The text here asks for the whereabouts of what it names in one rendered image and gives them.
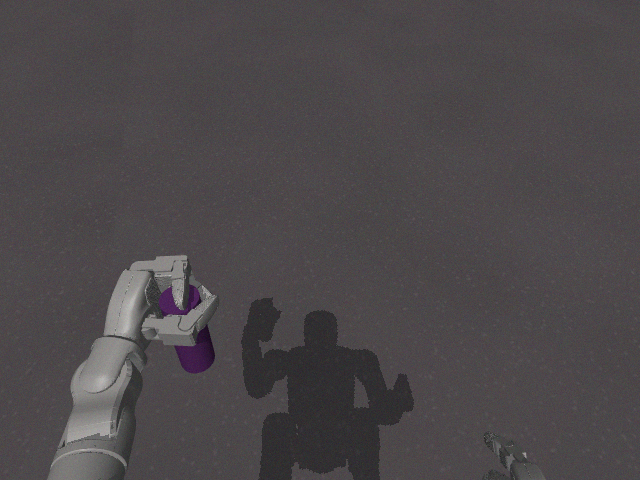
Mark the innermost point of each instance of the right robot hand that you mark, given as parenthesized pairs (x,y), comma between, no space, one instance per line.
(513,458)

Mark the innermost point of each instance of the can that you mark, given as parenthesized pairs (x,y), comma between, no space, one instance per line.
(197,358)

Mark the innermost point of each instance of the left robot hand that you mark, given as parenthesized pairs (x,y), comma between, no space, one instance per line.
(133,311)

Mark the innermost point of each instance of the left robot arm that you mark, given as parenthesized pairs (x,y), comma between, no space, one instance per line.
(98,438)

